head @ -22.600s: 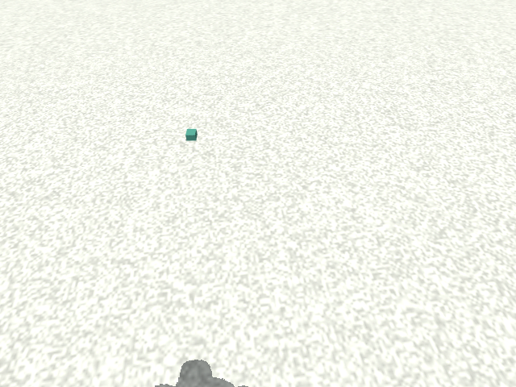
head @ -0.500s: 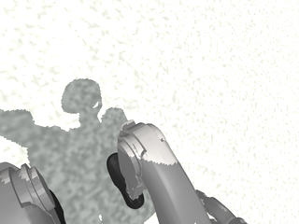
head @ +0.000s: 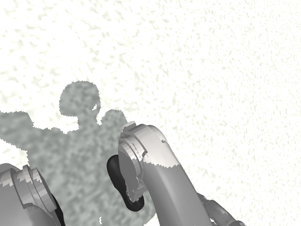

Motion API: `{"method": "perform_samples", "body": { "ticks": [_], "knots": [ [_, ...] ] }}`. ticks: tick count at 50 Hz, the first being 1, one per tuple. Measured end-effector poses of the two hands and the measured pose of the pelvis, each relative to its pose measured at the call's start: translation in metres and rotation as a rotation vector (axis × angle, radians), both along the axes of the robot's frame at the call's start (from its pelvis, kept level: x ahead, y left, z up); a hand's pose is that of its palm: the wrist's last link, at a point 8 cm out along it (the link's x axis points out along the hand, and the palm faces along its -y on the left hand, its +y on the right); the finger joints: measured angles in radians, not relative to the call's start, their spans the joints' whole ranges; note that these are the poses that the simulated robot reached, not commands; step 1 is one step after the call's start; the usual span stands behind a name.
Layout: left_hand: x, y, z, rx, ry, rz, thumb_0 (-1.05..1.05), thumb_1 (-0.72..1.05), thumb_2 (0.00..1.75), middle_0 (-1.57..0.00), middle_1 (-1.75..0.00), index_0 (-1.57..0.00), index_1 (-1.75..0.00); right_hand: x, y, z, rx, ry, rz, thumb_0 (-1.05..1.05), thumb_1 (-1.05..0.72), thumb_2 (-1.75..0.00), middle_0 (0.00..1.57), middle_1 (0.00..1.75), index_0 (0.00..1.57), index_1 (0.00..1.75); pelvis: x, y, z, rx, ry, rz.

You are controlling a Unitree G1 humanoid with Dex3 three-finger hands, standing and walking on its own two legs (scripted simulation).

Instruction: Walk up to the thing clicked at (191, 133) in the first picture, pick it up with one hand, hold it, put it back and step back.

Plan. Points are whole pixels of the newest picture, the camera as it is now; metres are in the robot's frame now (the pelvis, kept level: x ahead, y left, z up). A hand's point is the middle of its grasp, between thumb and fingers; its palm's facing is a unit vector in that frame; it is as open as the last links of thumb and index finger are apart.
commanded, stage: settle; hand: left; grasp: from above
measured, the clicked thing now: out of the picture +0.47 +0.34 -0.29
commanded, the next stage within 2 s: lift in 0.74 s
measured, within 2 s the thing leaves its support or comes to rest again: leaves its support in 0.06 s
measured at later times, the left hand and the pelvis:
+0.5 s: hand out of the picture +0.46 +0.34 -0.16, palm faces -0.43 -0.06 -0.90, open 8.7 cm; pelvis +0.00 +0.00 +0.01, yaw +3 degrees
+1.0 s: hand out of the picture +0.45 +0.34 -0.11, palm faces -0.45 -0.07 -0.89, open 8.7 cm; pelvis -0.01 -0.01 +0.04, yaw +7 degrees
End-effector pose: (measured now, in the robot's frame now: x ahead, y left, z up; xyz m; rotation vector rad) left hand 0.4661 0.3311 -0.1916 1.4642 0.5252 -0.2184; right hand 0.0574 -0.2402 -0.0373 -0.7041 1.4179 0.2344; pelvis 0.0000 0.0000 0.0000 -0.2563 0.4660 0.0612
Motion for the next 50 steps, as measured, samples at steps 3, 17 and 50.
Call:
{"method": "perform_samples", "body": {
  "ticks": [3, 17, 50],
  "knots": [
    [0.002, 0.002, 0.004, 0.002, -0.008, 0.005, 0.00, 0.20, 0.18, -0.89, -0.25, -0.92, -0.22, -0.001, -0.001, 0.000, -0.002, 0.004, -0.009, 0.00, -0.91, -0.90, 0.20, 0.30, 0.20, 0.30, 0.001, 0.000, 0.000, 0.001, 0.006, 0.001],
    [0.007, 0.011, 0.053, 0.033, -0.043, -0.016, 0.00, 0.19, 0.18, -0.91, -0.24, -0.94, -0.20, 0.018, -0.012, -0.005, 0.017, -0.037, -0.054, 0.00, -0.91, -0.90, 0.20, 0.30, 0.20, 0.30, 0.003, -0.001, 0.007, 0.012, 0.051, 0.018],
    [-0.007, 0.009, 0.143, 0.030, 0.002, -0.027, -0.01, 0.20, 0.26, -0.85, -0.30, -0.88, -0.27, 0.014, -0.025, -0.004, -0.019, -0.044, -0.221, 0.00, -0.92, -0.90, 0.20, 0.30, 0.20, 0.30, -0.005, -0.007, 0.036, 0.064, 0.117, 0.074]
  ]
}}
